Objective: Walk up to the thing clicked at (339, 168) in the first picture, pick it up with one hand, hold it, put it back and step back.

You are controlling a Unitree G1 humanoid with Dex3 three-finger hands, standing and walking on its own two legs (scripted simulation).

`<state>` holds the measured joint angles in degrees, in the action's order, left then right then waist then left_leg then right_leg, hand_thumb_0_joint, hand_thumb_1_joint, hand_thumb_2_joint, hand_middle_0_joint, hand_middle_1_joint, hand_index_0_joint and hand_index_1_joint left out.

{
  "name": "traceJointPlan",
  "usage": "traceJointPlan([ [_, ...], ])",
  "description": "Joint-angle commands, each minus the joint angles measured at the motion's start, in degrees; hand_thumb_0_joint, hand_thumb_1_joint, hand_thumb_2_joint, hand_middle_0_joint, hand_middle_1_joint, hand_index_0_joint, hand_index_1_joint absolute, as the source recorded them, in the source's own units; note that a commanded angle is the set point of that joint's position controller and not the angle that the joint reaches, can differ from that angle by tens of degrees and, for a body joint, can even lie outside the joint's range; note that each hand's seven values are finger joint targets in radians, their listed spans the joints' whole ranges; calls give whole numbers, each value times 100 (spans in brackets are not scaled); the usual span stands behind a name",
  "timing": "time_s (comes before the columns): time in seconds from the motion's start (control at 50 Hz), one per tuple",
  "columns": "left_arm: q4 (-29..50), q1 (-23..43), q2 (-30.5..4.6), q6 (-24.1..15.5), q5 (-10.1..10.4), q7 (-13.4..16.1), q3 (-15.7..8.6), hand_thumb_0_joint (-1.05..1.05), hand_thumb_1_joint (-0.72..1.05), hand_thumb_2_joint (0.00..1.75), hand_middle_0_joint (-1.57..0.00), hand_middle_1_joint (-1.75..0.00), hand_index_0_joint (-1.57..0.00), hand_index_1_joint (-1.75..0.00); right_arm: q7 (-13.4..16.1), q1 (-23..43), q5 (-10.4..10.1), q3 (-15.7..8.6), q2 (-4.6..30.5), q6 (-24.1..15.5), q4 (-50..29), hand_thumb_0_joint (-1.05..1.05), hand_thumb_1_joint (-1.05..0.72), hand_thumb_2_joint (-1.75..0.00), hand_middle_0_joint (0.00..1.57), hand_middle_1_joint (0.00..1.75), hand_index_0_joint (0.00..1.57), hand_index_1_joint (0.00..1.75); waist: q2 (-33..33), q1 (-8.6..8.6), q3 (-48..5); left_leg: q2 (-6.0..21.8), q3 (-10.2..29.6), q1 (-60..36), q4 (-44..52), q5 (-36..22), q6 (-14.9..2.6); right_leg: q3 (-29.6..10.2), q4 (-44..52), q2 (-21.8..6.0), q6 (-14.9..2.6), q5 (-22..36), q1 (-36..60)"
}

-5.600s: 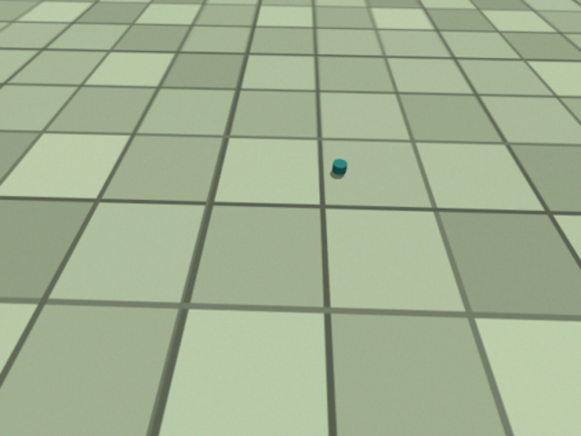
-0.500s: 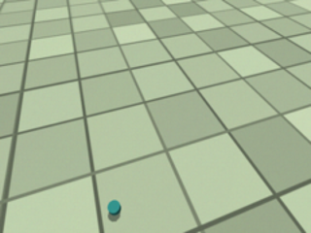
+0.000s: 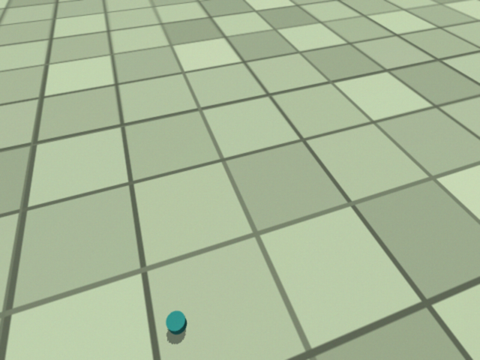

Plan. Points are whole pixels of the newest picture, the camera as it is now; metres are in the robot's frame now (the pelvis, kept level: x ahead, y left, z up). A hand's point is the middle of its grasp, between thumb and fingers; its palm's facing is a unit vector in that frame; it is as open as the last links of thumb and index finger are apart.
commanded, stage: stand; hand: left
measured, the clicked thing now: (176, 322) +0.40 +0.25 -0.76
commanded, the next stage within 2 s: none
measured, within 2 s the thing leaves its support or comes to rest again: neither
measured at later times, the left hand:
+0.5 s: hand out of the picture +0.07 +0.25 -0.15, palm faces +0.00 -0.94 -0.35, open 7.4 cm
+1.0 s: hand out of the picture +0.06 +0.25 -0.15, palm faces +0.00 -0.94 -0.35, open 7.4 cm
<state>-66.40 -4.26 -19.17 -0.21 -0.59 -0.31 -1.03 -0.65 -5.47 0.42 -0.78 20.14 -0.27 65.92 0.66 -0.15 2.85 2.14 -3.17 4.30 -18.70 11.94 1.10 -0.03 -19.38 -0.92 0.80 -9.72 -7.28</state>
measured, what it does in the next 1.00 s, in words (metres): stands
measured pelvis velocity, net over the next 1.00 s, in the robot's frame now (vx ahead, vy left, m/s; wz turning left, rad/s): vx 0.00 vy -0.01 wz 0.02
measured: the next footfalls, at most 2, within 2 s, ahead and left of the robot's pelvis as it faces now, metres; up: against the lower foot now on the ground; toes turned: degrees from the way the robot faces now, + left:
none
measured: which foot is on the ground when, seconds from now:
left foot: down 0.00-1.00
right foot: down 0.00-1.00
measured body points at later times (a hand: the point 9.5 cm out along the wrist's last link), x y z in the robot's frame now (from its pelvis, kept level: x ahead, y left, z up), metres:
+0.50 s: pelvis -0.01 -0.01 +0.00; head +0.00 -0.01 +0.45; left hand +0.07 +0.30 -0.13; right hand +0.08 -0.31 -0.13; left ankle -0.02 +0.13 -0.75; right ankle +0.01 -0.13 -0.75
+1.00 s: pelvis +0.00 -0.01 +0.00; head +0.00 -0.01 +0.45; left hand +0.06 +0.29 -0.13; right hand +0.07 -0.31 -0.14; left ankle -0.02 +0.13 -0.75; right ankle +0.01 -0.13 -0.75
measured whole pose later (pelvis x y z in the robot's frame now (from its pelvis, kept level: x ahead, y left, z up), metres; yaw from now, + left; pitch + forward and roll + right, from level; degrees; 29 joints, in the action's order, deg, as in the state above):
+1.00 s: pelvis +0.00 -0.01 +0.00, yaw +1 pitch -2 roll +0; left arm -65.1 -6.1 -20.1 -0.3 -0.4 -0.3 0.1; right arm -0.7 -6.9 0.6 -0.4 20.2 0.0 65.6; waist 0.4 0.0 2.8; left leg 2.6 -1.6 4.7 -17.8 10.8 1.9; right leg 1.5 -18.6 -0.5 0.0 -9.2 -7.1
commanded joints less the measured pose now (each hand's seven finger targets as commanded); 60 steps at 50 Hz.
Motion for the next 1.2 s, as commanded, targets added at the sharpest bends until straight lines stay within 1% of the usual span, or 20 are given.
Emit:
traceJointPlan([
  [0.0,434,318,-1265,-166,29,91,-160,0,90,90,-20,-30,-20,-30,100,324,15,-208,1191,-123,-397,0,-90,-90,20,30,20,30,-171,-33,-476,637,542,-55,361,-1099,-167,-466,271,-660,-144,1228,111],
  [0.04,421,245,-1273,-173,43,92,-146,0,90,90,-20,-30,-20,-30,100,311,13,-207,1188,-129,-367,0,-90,-90,20,30,20,30,-98,-35,-559,649,531,-197,345,-1298,-152,-460,253,-668,-147,1374,141],
  [0.2,459,211,-1280,-158,19,100,-110,0,90,90,-20,-30,-20,-30,96,338,14,-204,1196,-112,-360,0,-90,-90,20,30,20,30,-51,-31,-501,646,526,-110,410,-943,-148,-448,344,-680,-156,1040,156],
  [0.26,465,230,-1341,-152,23,100,-118,0,90,90,-20,-30,-20,-30,87,314,21,-183,1145,-108,-368,0,-90,-90,20,30,20,30,-101,-47,-376,605,539,30,484,-689,-128,-445,410,-657,-149,731,87],
  [0.32,467,179,-1298,-159,11,86,-97,0,90,90,-20,-30,-20,-30,81,331,16,-187,1188,-111,-362,0,-90,-90,20,30,20,30,-30,-20,-369,613,557,13,463,-598,-157,-479,465,-673,-145,669,55],
  [0.36,472,155,-1338,-168,8,93,-99,0,90,90,-20,-30,-20,-30,71,300,16,-188,1173,-105,-364,0,-90,-90,20,30,20,30,-149,-24,-382,620,574,-23,438,-619,-153,-462,461,-668,-149,601,16],
  [0.38,486,175,-1323,-174,1,94,-95,0,90,90,-20,-30,-20,-30,71,298,21,-201,1200,-104,-387,0,-90,-90,20,30,20,30,-88,-43,-465,634,559,-79,411,-697,-177,-461,439,-683,-150,757,43],
  [0.5,499,142,-1332,-166,15,85,-98,0,90,90,-20,-30,-20,-30,78,252,36,-190,1196,-121,-386,0,-90,-90,20,30,20,30,-21,-17,-435,619,578,55,452,-666,-158,-466,417,-692,-175,755,126],
  [0.58,483,118,-1344,-164,18,82,-97,0,90,90,-20,-30,-20,-30,74,190,24,-181,1173,-111,-369,0,-90,-90,20,30,20,30,-124,-23,-334,600,587,102,461,-518,-153,-472,471,-675,-169,498,37],
  [0.64,495,140,-1352,-161,24,75,-98,0,90,90,-20,-30,-20,-30,73,162,31,-176,1173,-115,-370,0,-90,-90,20,30,20,30,-61,-34,-301,590,580,132,470,-451,-156,-501,474,-684,-191,482,33],
  [0.68,502,90,-1348,-166,15,79,-101,0,90,90,-20,-30,-20,-30,73,156,32,-181,1185,-114,-373,0,-90,-90,20,30,20,30,-71,5,-306,588,601,155,450,-453,-159,-484,465,-670,-181,386,37],
  [0.7,501,93,-1359,-171,10,79,-101,0,90,90,-20,-30,-20,-30,73,195,32,-194,1210,-111,-392,0,-90,-90,20,30,20,30,-60,-7,-376,612,597,66,415,-521,-183,-482,438,-687,-188,532,36],
  [0.8,506,104,-1358,-167,21,79,-100,0,90,90,-20,-30,-20,-30,76,103,39,-168,1158,-112,-388,0,-90,-90,20,30,20,30,-102,-16,-328,589,610,162,441,-564,-148,-471,416,-674,-189,533,48],
  [0.82,500,55,-1351,-169,17,78,-93,0,90,90,-20,-30,-20,-30,77,149,28,-184,1225,-111,-399,0,-90,-90,20,30,20,30,-8,2,-403,614,600,46,395,-634,-169,-475,420,-688,-191,665,69],
  [0.84,489,78,-1376,-171,28,80,-99,0,90,90,-20,-30,-20,-30,74,96,28,-163,1153,-108,-376,0,-90,-90,20,30,20,30,-115,-5,-311,588,628,177,429,-569,-150,-467,437,-663,-175,493,64],
  [0.88,493,90,-1371,-160,13,80,-102,0,90,90,-20,-30,-20,-30,79,101,30,-177,1200,-103,-387,0,-90,-90,20,30,20,30,-120,-5,-326,595,604,144,393,-513,-155,-482,443,-681,-185,468,58],
  [0.96,508,76,-1376,-160,14,74,-104,0,90,90,-20,-30,-20,-30,85,122,32,-166,1193,-121,-406,0,-90,-90,20,30,20,30,-27,2,-387,606,616,104,423,-718,-142,-452,364,-675,-202,734,90],
  [1.02,503,63,-1364,-159,18,71,-98,0,90,90,-20,-30,-20,-30,88,102,26,-157,1189,-122,-391,0,-90,-90,20,30,20,30,-77,13,-312,601,628,147,429,-651,-136,-450,403,-661,-183,571,67],
  [1.08,522,86,-1352,-160,11,75,-94,0,90,90,-20,-30,-20,-30,91,84,33,-163,1199,-118,-405,0,-90,-90,20,30,20,30,-56,-8,-452,628,598,10,386,-817,-139,-454,358,-688,-208,823,89],
  [1.18,517,85,-1356,-164,13,81,-93,0,90,90,-20,-30,-20,-30,94,137,25,-156,1184,-119,-418,0,-90,-90,20,30,20,30,-75,6,-417,628,611,48,412,-870,-142,-428,341,-681,-195,938,136],
])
